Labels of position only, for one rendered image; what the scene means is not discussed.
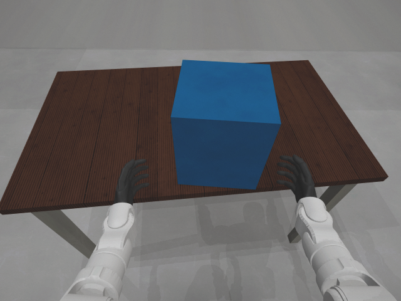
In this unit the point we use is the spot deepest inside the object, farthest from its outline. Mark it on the robot right forearm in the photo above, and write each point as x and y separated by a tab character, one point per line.
328	256

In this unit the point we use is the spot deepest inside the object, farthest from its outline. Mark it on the right robot upper arm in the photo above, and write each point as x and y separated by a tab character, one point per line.
357	293

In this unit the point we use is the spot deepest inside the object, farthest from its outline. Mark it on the carton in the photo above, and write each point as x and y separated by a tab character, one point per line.
225	120

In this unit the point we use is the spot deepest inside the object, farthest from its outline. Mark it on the robot left hand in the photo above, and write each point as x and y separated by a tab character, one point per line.
126	189

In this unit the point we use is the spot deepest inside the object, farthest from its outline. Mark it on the table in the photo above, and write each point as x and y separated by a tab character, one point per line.
93	122

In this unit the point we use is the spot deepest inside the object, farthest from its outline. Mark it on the robot left forearm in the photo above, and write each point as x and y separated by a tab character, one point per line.
108	263

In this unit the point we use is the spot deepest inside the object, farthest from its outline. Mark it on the robot right hand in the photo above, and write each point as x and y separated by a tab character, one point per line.
303	185

